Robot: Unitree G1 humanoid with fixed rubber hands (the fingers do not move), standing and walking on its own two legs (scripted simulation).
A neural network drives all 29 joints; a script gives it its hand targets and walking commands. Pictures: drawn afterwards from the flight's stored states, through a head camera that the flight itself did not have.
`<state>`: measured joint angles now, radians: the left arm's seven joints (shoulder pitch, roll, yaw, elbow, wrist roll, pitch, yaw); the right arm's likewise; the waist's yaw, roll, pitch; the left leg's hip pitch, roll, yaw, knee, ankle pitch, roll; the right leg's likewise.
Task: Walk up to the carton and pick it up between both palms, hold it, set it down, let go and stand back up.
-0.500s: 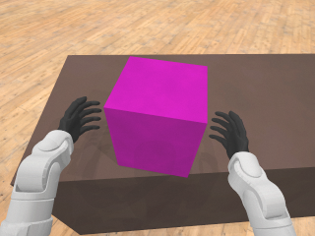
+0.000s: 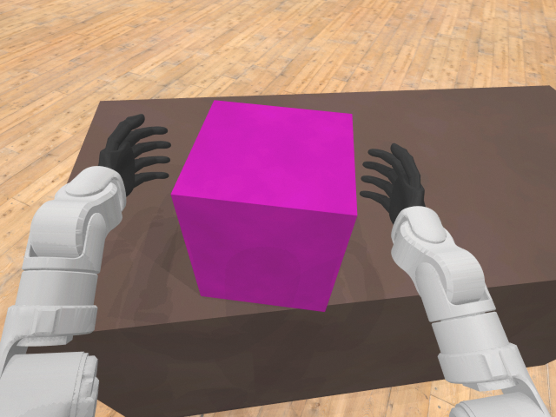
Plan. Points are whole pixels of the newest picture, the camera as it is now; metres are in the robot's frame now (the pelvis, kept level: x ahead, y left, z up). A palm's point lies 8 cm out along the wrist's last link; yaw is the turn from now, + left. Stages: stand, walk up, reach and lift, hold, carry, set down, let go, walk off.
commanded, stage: reach and lift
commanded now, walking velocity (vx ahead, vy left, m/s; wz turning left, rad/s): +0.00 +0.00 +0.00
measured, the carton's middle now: (271, 210) +0.43 -0.01 +0.07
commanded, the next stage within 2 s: none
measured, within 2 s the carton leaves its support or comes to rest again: neither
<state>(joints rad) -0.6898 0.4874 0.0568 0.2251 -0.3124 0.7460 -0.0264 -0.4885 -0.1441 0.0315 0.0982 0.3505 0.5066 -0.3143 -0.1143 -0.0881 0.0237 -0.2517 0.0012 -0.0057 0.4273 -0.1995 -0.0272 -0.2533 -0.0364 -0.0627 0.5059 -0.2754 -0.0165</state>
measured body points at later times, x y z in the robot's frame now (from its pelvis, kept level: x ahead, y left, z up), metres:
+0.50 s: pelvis +0.00 +0.01 +0.00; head +0.03 +0.02 +0.45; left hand +0.47 +0.17 +0.20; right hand +0.40 -0.19 +0.16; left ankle +0.01 +0.14 -0.74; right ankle -0.01 -0.10 -0.74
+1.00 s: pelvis +0.00 +0.01 +0.00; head +0.03 +0.02 +0.45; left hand +0.46 +0.14 +0.10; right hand +0.40 -0.21 +0.10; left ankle +0.01 +0.14 -0.74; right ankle -0.01 -0.10 -0.74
